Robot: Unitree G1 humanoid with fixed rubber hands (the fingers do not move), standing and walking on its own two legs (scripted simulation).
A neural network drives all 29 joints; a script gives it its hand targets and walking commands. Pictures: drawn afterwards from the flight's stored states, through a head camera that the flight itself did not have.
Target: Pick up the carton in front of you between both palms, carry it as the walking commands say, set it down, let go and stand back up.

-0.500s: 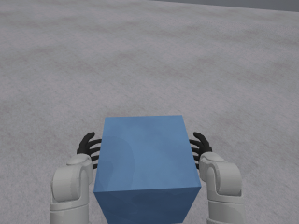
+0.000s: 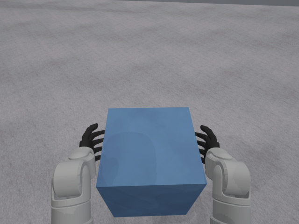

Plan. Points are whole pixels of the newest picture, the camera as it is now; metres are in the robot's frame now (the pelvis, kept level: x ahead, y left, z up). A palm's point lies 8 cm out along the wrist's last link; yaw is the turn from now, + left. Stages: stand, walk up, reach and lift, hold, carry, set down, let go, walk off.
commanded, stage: carry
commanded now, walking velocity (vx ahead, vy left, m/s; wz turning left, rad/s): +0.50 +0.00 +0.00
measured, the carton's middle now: (149, 164) +0.27 +0.00 +0.01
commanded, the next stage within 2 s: none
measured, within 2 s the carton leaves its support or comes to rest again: neither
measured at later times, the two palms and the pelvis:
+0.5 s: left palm (100, 88) +0.53 +0.16 +0.07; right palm (188, 89) +0.51 -0.14 +0.07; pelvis +0.25 +0.02 +0.00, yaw -3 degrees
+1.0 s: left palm (111, 79) +0.58 +0.13 +0.06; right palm (193, 82) +0.56 -0.17 +0.06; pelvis +0.31 +0.00 +0.00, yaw -3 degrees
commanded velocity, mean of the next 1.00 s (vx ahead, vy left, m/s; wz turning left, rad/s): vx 0.00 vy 0.00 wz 0.00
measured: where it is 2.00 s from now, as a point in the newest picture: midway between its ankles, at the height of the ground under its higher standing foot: outside the picture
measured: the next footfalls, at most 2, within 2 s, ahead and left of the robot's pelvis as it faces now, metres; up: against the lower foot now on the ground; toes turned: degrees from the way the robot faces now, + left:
left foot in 0.30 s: +0.35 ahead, +0.10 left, +0.00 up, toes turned -16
right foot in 0.48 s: +0.22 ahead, -0.10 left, +0.00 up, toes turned -9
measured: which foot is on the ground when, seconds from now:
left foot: up 0.00-0.28, down 0.30-1.00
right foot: down 0.00-0.34, up 0.36-0.46, down 0.48-1.00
